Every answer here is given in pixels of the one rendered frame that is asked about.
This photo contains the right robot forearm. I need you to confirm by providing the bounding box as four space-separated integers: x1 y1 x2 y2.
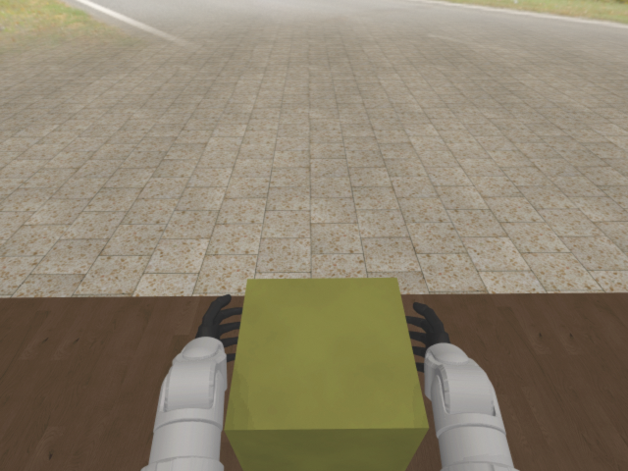
424 342 519 471

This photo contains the robot right hand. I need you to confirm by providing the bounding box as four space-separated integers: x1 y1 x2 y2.
405 302 451 373

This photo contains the left robot forearm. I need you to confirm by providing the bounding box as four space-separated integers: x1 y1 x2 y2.
140 337 228 471

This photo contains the robot left hand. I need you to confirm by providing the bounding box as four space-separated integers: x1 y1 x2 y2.
195 294 242 362

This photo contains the carton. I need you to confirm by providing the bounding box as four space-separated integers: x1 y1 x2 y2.
224 278 429 471

